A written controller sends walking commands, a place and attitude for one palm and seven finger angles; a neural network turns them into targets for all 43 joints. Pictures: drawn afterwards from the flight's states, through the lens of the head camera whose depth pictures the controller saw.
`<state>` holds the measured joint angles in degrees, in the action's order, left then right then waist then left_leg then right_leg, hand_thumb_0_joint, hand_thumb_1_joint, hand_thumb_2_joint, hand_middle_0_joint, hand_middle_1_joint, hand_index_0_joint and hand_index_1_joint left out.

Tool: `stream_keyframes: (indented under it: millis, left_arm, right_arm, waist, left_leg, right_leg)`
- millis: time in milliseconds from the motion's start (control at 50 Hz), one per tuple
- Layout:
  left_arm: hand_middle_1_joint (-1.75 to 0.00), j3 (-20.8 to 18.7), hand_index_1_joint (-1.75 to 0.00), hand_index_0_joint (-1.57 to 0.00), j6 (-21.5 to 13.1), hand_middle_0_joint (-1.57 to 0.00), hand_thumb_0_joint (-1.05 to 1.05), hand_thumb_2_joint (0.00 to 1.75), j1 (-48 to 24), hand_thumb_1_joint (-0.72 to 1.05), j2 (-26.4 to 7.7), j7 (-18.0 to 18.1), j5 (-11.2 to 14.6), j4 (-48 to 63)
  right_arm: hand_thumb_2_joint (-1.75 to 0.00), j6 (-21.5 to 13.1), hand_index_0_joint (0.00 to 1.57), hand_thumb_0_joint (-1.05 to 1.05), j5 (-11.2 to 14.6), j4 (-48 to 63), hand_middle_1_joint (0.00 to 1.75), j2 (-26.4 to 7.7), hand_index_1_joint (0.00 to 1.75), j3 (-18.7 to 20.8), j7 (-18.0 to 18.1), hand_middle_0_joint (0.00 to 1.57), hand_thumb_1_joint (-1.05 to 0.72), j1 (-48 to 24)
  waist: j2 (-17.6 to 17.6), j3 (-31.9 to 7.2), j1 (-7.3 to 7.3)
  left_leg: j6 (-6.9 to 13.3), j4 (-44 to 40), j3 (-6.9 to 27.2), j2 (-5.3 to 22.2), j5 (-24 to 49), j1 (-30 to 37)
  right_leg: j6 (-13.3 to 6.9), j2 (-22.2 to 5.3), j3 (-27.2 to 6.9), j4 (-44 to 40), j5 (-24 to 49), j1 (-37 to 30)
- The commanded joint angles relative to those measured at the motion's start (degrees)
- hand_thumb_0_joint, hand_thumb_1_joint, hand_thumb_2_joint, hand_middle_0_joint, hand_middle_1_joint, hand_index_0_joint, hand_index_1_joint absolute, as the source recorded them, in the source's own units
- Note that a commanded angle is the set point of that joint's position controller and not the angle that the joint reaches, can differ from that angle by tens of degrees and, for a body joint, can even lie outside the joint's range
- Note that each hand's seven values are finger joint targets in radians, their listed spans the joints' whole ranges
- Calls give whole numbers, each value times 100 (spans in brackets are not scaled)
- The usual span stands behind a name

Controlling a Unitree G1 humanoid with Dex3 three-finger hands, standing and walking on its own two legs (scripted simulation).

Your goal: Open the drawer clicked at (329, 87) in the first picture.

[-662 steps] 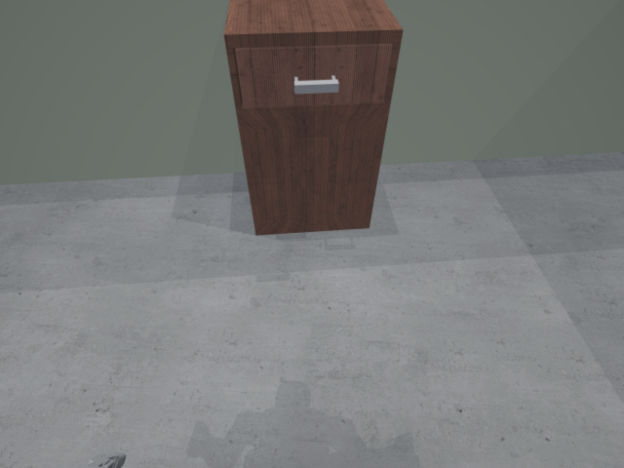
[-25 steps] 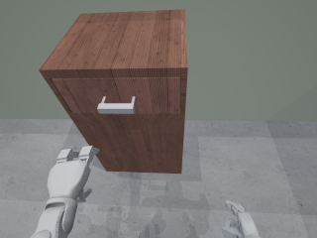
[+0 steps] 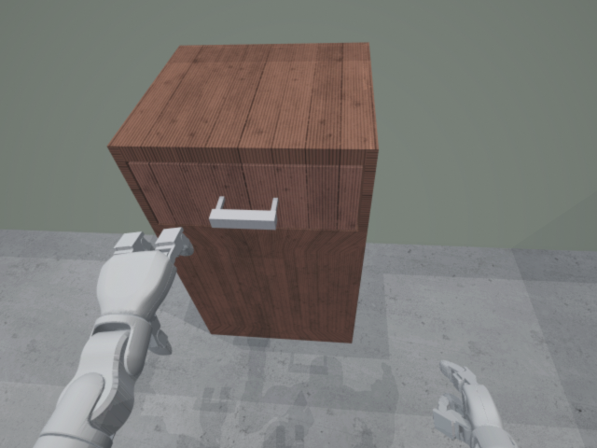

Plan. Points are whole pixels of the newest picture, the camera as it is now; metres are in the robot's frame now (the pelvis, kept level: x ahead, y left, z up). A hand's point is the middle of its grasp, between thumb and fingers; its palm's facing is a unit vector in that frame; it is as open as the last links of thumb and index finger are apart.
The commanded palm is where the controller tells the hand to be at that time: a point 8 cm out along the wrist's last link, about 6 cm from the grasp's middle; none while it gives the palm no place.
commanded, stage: raise the hand with hooked fingers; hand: left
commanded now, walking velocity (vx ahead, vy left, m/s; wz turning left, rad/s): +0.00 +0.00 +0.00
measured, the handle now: (245, 210) +0.55 +0.19 -0.06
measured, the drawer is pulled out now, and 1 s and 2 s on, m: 0.00 0.00 0.00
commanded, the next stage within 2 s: move the hooked fingers above the handle in 0.60 s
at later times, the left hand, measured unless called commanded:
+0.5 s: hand (152, 272) +0.31 +0.24 +0.08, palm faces +0.02 -0.09 -1.00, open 13.8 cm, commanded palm +0.28 +0.25 +0.14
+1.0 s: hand (178, 263) +0.33 +0.22 +0.06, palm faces +0.00 -0.06 -1.00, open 13.8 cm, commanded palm +0.32 +0.23 +0.12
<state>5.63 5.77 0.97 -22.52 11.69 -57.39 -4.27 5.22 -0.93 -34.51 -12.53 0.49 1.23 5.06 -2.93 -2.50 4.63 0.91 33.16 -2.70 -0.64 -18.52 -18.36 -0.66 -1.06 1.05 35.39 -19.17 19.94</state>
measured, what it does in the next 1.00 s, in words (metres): stands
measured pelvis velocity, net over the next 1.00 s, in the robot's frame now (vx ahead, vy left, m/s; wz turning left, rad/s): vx -0.01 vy -0.01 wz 0.02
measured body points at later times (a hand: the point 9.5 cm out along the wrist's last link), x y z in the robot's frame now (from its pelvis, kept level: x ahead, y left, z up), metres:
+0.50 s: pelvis +0.00 +0.01 +0.01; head +0.04 -0.02 +0.46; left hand +0.30 +0.25 +0.13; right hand +0.18 -0.23 -0.11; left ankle -0.02 +0.11 -0.73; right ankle -0.01 -0.11 -0.73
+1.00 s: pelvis -0.01 -0.01 +0.00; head +0.03 -0.04 +0.45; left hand +0.33 +0.22 +0.12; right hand +0.18 -0.23 -0.11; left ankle -0.02 +0.11 -0.73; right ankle -0.01 -0.11 -0.73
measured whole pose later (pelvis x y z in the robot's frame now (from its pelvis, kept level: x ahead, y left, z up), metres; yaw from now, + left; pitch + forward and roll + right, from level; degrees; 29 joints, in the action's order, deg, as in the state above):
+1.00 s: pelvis -0.01 -0.01 +0.00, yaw +1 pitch +5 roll +1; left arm 7.0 -0.6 -15.0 -24.1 8.0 -56.8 -18.7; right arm 5.4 0.2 -37.6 -13.5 1.2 2.0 7.7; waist -3.2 -2.0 4.0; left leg 0.2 30.0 -1.2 -0.3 -15.9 -18.8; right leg -1.4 -0.6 2.6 32.0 -17.0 19.9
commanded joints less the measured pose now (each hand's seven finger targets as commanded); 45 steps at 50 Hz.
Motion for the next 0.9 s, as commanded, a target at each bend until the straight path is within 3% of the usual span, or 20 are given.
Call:
stream_keyframes:
  millis: [0, 20, 140, 180, 280, 440, 540, 580, 680, 700, 740, 760, 800, 880]
  left_arm:
    - [-120, -613, -120, -30, -34, -30, 0, 30, -1634, -50, -1095, -65, -7, 1048]
    - [-120, -603, -120, -30, -48, -30, 0, 30, -1752, -50, -1115, -137, 22, 1027]
    - [-120, -820, -120, -30, -291, -30, 0, 30, -2322, -50, -1465, -439, 137, 1140]
    - [-120, -791, -120, -30, -348, -30, 0, 30, -2476, -50, -1474, -500, 182, 1045]
    - [-120, -820, -120, -30, -443, -30, 0, 30, -1835, -50, -1354, -679, 333, 863]
    - [-120, -1193, -120, -30, -728, -30, 0, 30, -1943, -50, -1638, -279, 273, 1255]
    - [-120, -1094, -120, -30, -577, -30, 0, 30, -2000, -50, -1545, -68, 237, 1102]
    - [-120, -900, -120, -30, -465, -30, 0, 30, -1978, -50, -1395, -108, 278, 926]
    - [-120, -830, -120, -30, -408, -30, 0, 30, -2043, -50, -1440, -249, 241, 1002]
    - [-120, -689, -120, -30, -422, -30, 0, 30, -2144, -50, -1308, -279, 258, 930]
    - [-120, -879, -120, -30, -450, -30, 0, 30, -2400, -50, -1528, -309, 238, 471]
    - [-120, -775, -120, -30, -492, -30, 0, 30, -2676, -50, -1478, -314, 212, 378]
    - [-120, -770, -120, -30, -601, -30, 0, 30, -2881, -50, -1477, -264, 138, 357]
    - [-120, -431, -120, -30, -707, -30, 0, 30, -3421, -50, -1156, -173, 94, -9]
  right_arm:
    - [-90, -174, 20, 0, 43, 770, 30, -636, 30, 142, 40, 20, -90, -519]
    - [-90, -166, 20, 0, 40, 758, 30, -642, 30, 128, 48, 20, -90, -487]
    - [-90, -147, 20, 0, 41, 692, 30, -692, 30, 129, 59, 20, -90, -441]
    - [-90, -128, 20, 0, 57, 648, 30, -687, 30, 132, 54, 20, -90, -400]
    - [-90, -73, 20, 0, 78, 691, 30, -757, 30, 200, -32, 20, -90, -279]
    - [-90, -114, 20, 0, 64, 673, 30, -789, 30, 286, -60, 20, -90, -228]
    - [-90, -119, 20, 0, 114, 591, 30, -789, 30, 314, -59, 20, -90, -266]
    - [-90, -106, 20, 0, 140, 596, 30, -773, 30, 288, -43, 20, -90, -272]
    - [-90, -104, 20, 0, 125, 629, 30, -766, 30, 244, 2, 20, -90, -362]
    - [-90, -116, 20, 0, 127, 629, 30, -755, 30, 236, 11, 20, -90, -370]
    - [-90, -118, 20, 0, 138, 542, 30, -794, 30, 217, 67, 20, -90, -301]
    - [-90, -126, 20, 0, 140, 528, 30, -777, 30, 204, 86, 20, -90, -293]
    - [-90, -159, 20, 0, 125, 510, 30, -753, 30, 234, 100, 20, -90, -223]
    - [-90, -195, 20, 0, 131, 433, 30, -722, 30, 269, 95, 20, -90, -89]
  waist:
    - [97, -1118, -35]
    - [204, -1146, -47]
    - [14, -1407, -65]
    - [30, -1305, -81]
    - [259, -1274, 17]
    - [34, -1506, 69]
    - [43, -1525, 11]
    - [201, -1326, -21]
    - [148, -1334, -14]
    - [185, -1246, -57]
    - [517, -1002, -120]
    - [474, -962, -145]
    - [312, -1324, -97]
    - [157, -1305, -243]
  left_leg:
    - [46, -522, 156, -78, 1901, 634]
    - [54, -545, 169, -76, 1925, 670]
    - [35, -582, 240, -56, 2483, 908]
    - [25, -620, 239, -55, 2487, 911]
    - [16, -673, 212, -43, 2689, 788]
    - [0, -638, 255, -28, 2681, 835]
    - [12, -644, 192, -58, 2470, 789]
    - [35, -720, 152, -70, 2158, 685]
    - [59, -771, 140, -92, 1993, 705]
    - [73, -757, 122, -101, 1906, 699]
    - [92, -755, 108, -106, 1649, 517]
    - [91, -755, 87, -122, 1543, 481]
    - [100, -686, 73, -140, 1712, 599]
    - [83, -570, 94, -142, 1658, 598]
  right_leg:
    - [-178, 191, -31, -583, 1735, -707]
    - [-169, 196, -16, -615, 1772, -747]
    - [-177, 205, -9, -699, 2131, -981]
    - [-174, 191, 20, -735, 2120, -952]
    - [-158, 187, 30, -748, 2294, -1073]
    - [-181, 201, 5, -708, 2176, -1004]
    - [-176, 203, -27, -724, 2112, -977]
    - [-156, 179, 0, -788, 1912, -951]
    - [-156, 174, -26, -831, 1793, -1014]
    - [-141, 164, -40, -860, 1764, -936]
    - [-119, 183, -51, -938, 1586, -838]
    - [-110, 155, -66, -938, 1504, -777]
    - [-128, 156, -82, -854, 1679, -852]
    - [-135, 164, -53, -803, 1599, -564]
